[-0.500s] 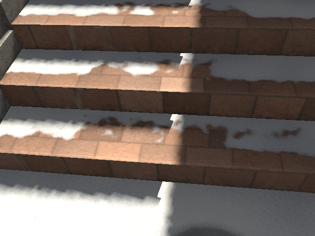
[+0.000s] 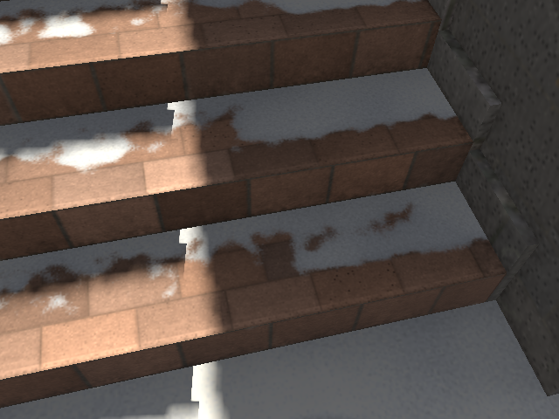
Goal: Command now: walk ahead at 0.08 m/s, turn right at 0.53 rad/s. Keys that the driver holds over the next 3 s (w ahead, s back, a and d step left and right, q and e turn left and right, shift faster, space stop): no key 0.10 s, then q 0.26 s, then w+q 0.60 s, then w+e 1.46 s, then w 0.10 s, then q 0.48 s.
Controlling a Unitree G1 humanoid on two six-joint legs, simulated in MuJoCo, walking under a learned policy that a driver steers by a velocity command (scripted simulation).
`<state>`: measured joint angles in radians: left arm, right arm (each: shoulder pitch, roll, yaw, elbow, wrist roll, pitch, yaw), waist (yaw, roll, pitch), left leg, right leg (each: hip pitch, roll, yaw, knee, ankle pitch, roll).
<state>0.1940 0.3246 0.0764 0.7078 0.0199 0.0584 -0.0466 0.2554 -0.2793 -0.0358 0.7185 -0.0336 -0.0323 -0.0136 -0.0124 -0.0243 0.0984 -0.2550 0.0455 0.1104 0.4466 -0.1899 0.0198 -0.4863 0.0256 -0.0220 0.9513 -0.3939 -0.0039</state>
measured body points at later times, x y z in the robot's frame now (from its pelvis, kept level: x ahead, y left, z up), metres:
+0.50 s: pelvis +0.06 +0.00 +0.00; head +0.08 +0.00 +0.45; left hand +0.18 +0.26 -0.11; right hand +0.18 -0.27 -0.12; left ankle +0.04 +0.11 -0.71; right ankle +0.07 -0.10 -0.74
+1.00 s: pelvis +0.23 +0.06 -0.01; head +0.26 +0.10 +0.44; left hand +0.40 +0.36 -0.08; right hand +0.34 -0.21 -0.11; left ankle +0.05 +0.09 -0.74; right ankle +0.42 +0.00 -0.72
